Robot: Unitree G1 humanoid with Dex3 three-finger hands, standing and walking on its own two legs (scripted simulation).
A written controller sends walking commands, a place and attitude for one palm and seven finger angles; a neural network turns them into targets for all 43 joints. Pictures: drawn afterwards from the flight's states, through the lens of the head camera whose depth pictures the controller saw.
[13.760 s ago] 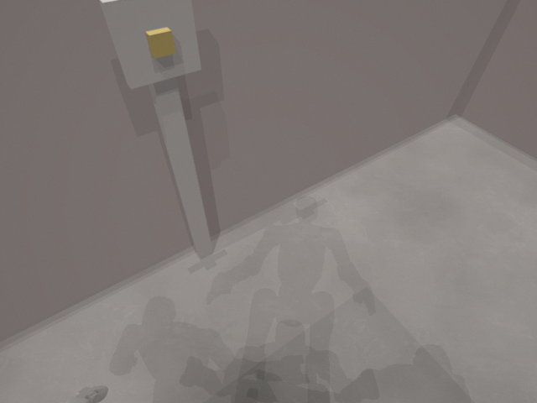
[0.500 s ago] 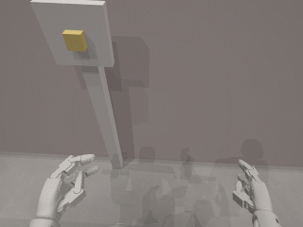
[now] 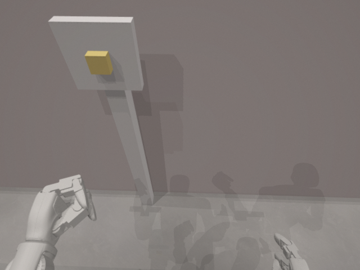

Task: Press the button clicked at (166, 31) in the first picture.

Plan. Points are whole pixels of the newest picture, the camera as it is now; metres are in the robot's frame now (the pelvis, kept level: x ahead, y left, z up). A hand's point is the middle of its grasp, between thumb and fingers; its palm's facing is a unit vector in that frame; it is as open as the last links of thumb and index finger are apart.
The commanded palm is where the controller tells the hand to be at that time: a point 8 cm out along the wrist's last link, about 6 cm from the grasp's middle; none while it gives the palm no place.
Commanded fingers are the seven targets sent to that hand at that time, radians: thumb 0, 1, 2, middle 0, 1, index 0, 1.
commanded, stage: raise the hand and make a fist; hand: left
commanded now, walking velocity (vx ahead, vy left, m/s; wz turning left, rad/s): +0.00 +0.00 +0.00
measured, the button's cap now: (99, 62) +0.53 +0.23 +0.19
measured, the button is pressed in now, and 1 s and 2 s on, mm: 0 0 0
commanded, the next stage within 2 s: aim a knuckle at the button in 1.08 s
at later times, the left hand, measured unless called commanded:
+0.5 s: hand (51, 178) +0.23 +0.23 +0.16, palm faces +0.06 -1.00 -0.08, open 3.1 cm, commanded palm +0.20 +0.28 +0.17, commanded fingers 0.00 0.90 0.90 -1.30 -1.50 -1.30 -1.50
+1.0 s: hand (54, 172) +0.23 +0.21 +0.19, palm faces +0.07 -0.99 -0.07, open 3.1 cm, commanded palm +0.20 +0.26 +0.19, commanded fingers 0.00 0.90 0.90 -1.30 -1.50 -1.30 -1.50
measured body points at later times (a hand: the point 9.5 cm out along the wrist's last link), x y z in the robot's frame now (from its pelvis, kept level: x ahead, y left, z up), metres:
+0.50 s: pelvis +0.01 +0.02 +0.02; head -0.01 +0.01 +0.47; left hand +0.22 +0.28 +0.17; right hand +0.22 -0.18 -0.03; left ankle +0.01 +0.11 -0.71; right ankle +0.00 -0.10 -0.71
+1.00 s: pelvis +0.00 -0.01 +0.03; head -0.04 -0.02 +0.47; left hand +0.22 +0.26 +0.19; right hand +0.20 -0.22 -0.03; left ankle +0.01 +0.11 -0.71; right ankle +0.00 -0.10 -0.71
